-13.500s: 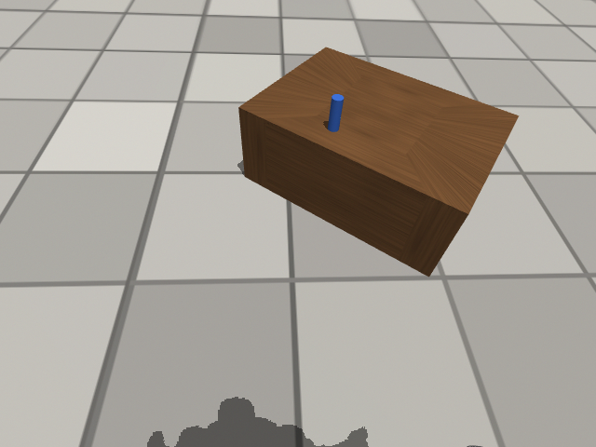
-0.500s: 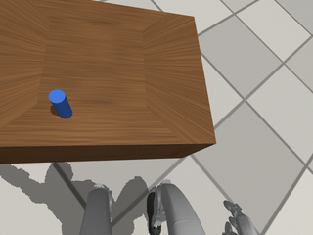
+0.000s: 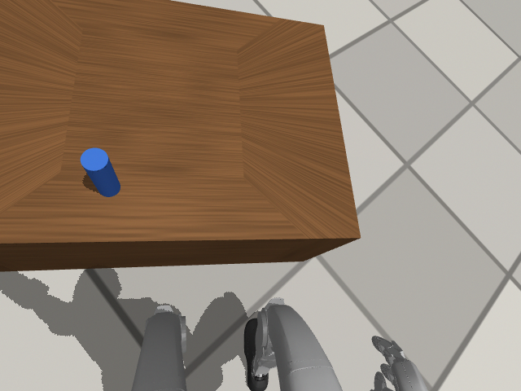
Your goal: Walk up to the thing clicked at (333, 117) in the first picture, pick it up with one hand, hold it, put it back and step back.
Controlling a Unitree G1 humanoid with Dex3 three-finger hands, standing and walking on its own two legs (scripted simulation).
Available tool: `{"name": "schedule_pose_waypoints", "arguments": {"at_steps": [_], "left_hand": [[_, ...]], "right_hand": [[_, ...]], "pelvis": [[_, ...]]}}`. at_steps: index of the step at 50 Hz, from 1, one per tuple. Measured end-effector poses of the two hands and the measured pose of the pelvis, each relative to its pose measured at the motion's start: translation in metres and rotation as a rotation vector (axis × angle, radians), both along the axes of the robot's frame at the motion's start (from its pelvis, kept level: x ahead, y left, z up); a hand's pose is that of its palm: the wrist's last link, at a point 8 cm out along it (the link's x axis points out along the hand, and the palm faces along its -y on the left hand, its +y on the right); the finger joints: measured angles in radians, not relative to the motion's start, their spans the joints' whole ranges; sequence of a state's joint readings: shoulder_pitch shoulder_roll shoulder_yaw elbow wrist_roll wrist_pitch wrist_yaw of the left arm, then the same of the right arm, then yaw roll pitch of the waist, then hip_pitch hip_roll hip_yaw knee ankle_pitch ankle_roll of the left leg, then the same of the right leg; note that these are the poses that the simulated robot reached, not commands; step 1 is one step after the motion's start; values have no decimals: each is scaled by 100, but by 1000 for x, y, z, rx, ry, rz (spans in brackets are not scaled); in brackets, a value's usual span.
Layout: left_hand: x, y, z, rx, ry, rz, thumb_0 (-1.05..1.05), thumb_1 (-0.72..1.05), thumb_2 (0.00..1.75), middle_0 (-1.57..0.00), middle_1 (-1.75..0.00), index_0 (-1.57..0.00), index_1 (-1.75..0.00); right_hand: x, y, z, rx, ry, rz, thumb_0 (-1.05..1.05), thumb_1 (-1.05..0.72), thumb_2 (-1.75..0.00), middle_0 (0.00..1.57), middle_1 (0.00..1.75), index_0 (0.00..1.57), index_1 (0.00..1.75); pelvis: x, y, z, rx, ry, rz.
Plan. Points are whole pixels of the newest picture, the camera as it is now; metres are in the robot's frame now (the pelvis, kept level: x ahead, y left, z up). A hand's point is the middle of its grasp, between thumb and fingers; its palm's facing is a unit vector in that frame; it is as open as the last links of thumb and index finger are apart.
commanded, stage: go down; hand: left
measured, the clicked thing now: (102, 174) +0.48 +0.23 -0.20
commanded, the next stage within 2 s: approach in 0.54 s
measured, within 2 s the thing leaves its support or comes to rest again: neither
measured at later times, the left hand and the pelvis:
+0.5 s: hand out of the picture +0.42 +0.43 +0.09, palm faces +0.30 -0.95 +0.03, open 17.6 cm; pelvis +0.00 +0.00 +0.00, yaw +0 degrees
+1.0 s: hand out of the picture +0.43 +0.40 -0.01, palm faces +0.26 -0.96 +0.06, open 17.7 cm; pelvis -0.01 +0.00 -0.04, yaw -1 degrees
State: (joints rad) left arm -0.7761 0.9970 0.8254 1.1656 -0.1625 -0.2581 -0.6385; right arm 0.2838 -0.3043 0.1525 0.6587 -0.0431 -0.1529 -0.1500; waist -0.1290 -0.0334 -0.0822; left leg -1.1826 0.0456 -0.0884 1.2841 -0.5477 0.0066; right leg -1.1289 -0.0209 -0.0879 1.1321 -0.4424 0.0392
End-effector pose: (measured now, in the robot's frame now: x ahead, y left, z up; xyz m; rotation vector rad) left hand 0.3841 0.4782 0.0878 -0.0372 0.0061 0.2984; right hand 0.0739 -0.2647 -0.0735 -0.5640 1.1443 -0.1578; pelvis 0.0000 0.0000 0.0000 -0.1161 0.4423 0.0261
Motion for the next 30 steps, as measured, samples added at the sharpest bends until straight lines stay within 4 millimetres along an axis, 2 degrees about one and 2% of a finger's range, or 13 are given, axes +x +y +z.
{"name": "schedule_pose_waypoints", "arguments": {"at_steps": [30], "left_hand": [[1,2,-2,5,6,13,-2,-59,3,-6,-5,-6,-7]], "right_hand": [[-6,-1,-5,6,16,-8,0,-90,-90,21,30,20,30]], "pelvis": [[-2,-1,-4,-1,9,-2]]}}
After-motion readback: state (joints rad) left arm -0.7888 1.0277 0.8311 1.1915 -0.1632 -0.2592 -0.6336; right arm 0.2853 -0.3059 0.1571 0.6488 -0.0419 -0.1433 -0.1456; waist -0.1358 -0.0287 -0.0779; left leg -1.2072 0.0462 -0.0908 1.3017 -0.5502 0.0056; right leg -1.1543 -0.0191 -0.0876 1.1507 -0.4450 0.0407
